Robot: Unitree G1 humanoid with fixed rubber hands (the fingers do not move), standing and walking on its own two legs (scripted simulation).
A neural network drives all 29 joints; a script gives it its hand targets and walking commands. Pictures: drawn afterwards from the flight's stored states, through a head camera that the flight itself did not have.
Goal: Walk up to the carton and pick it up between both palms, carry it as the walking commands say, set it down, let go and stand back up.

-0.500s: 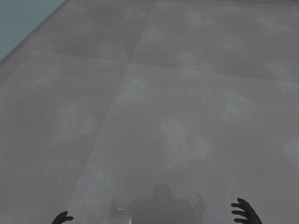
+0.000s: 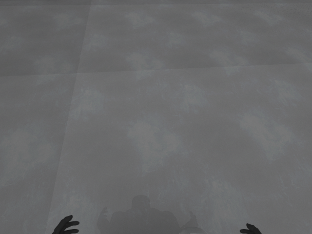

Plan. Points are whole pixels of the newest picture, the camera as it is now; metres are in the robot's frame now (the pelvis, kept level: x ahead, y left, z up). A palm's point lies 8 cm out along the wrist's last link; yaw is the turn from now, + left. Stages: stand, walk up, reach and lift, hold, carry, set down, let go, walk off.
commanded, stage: walk up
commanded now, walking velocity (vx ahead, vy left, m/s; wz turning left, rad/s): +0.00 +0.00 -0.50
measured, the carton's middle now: out of the picture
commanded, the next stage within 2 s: none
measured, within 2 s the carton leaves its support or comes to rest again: neither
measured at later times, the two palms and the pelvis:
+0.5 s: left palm out of the picture +0.11 +0.22 -0.11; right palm out of the picture +0.05 -0.31 -0.11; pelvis -0.02 -0.03 +0.00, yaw -15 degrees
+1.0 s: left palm (123, 201) +0.21 +0.10 -0.11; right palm out of the picture -0.16 -0.31 -0.12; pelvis -0.05 -0.04 +0.00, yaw -32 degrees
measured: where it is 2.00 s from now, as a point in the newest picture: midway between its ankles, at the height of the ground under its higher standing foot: (221, 217)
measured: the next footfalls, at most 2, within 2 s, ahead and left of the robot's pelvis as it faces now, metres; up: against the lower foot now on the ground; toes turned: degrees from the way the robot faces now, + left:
right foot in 0.08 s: +0.01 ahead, -0.13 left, +0.00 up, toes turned -6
left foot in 0.56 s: +0.05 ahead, +0.09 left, +0.00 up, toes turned -14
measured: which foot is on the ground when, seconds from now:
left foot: down 0.00-0.08, up 0.10-0.54, down 0.56-1.00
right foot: up 0.00-0.06, down 0.08-0.56, up 0.58-0.98, down 1.00-1.00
